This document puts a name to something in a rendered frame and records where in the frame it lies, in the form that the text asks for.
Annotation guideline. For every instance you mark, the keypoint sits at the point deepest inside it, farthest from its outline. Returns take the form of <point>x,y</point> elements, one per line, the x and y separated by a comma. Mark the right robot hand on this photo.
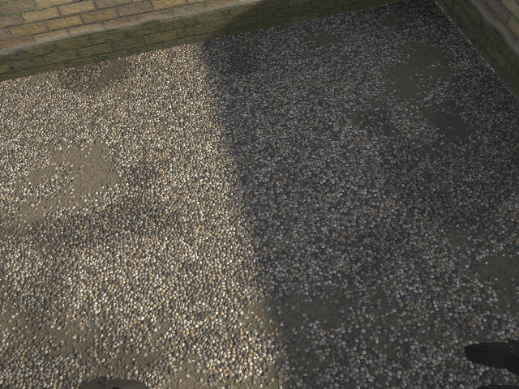
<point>500,355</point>

